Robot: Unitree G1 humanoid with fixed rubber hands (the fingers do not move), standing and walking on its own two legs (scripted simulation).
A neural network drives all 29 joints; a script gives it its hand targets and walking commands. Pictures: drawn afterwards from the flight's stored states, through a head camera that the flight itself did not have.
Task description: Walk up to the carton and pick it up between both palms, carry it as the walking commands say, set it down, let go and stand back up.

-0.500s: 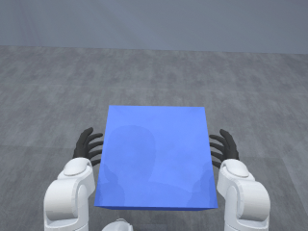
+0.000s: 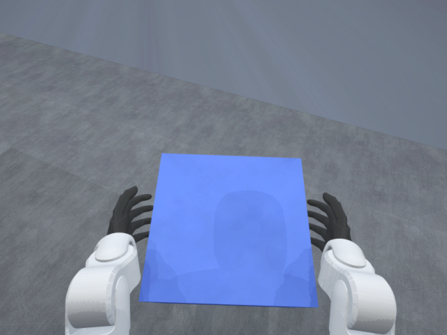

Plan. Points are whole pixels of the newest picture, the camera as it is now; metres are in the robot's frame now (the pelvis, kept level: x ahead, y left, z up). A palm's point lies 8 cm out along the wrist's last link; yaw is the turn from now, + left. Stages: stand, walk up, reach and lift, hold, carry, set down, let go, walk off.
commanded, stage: carry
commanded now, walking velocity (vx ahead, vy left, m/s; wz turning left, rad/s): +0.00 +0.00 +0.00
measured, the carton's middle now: (228, 234) +0.30 +0.01 +0.03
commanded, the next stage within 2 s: none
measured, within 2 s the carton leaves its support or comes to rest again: neither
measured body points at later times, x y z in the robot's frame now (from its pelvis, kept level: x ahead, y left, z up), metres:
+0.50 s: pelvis +0.17 -0.01 +0.00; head +0.19 +0.00 +0.45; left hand +0.42 +0.17 +0.08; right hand +0.45 -0.15 +0.08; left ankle +0.21 +0.08 -0.73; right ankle +0.13 -0.13 -0.73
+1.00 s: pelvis +0.16 -0.02 +0.00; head +0.15 -0.02 +0.45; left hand +0.43 +0.16 +0.07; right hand +0.45 -0.16 +0.06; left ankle +0.21 +0.08 -0.73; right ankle +0.13 -0.13 -0.73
